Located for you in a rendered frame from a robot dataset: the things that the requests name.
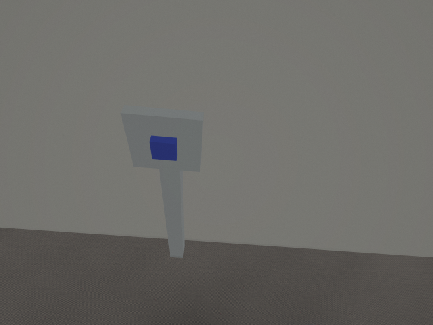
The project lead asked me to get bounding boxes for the panel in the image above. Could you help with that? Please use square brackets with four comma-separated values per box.
[121, 105, 204, 258]

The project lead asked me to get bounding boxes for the button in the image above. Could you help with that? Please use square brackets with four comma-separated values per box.
[150, 136, 177, 161]

